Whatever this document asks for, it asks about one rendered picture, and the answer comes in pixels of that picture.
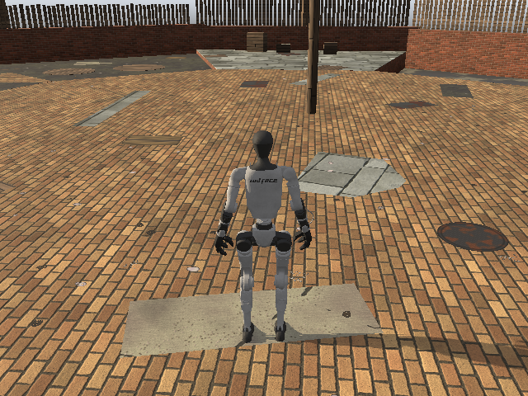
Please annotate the robot left forearm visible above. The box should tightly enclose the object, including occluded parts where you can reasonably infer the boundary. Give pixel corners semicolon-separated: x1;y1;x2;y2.
216;201;233;237

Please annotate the left robot foot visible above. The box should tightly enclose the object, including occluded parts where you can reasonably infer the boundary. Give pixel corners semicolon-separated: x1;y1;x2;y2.
242;322;254;343

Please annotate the left robot hand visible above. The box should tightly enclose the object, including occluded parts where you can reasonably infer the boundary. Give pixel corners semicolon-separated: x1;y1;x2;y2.
214;234;233;256

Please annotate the robot right upper arm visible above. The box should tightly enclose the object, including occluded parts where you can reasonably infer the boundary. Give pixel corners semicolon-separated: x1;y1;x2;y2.
280;166;303;211

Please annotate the humanoid robot head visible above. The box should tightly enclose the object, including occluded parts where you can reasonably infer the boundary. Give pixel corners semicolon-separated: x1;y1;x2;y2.
249;130;277;171

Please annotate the robot left upper arm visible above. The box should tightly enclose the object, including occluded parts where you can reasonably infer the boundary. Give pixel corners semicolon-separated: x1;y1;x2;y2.
224;167;246;213

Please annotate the robot right forearm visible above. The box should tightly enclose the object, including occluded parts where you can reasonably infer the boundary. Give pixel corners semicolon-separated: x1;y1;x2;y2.
295;198;310;233

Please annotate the right robot hand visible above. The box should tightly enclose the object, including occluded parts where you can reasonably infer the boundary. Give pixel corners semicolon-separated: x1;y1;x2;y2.
293;230;312;250

